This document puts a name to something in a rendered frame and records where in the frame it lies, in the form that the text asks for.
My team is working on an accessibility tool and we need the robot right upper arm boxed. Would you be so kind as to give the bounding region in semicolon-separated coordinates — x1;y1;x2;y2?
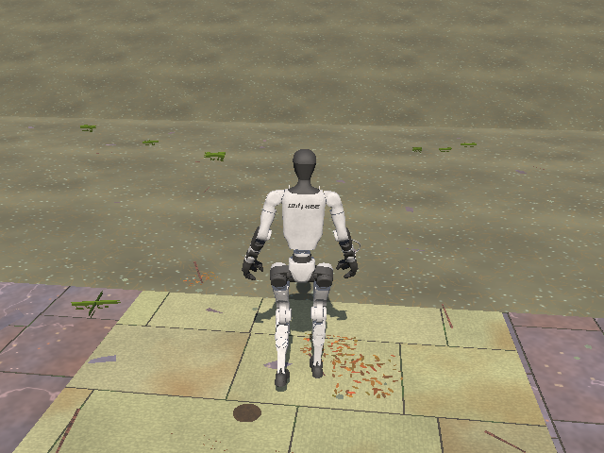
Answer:
324;191;349;242

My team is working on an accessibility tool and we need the robot left hand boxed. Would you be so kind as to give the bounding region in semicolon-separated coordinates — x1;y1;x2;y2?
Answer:
242;260;263;280

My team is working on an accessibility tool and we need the robot left shin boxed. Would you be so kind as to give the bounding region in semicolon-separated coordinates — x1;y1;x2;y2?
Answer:
275;309;290;375

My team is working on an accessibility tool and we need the robot left upper arm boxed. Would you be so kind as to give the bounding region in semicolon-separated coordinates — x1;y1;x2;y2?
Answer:
256;190;284;242

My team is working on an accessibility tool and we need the robot right hand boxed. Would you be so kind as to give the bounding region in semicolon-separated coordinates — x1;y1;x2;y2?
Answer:
336;260;359;278

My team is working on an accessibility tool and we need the robot left forearm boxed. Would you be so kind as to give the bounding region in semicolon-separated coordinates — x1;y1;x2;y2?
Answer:
244;226;265;263

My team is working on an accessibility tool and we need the robot right forearm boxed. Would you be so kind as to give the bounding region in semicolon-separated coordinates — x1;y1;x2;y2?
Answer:
339;228;356;262

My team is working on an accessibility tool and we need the robot torso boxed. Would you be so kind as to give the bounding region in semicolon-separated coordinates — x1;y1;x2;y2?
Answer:
281;185;326;283

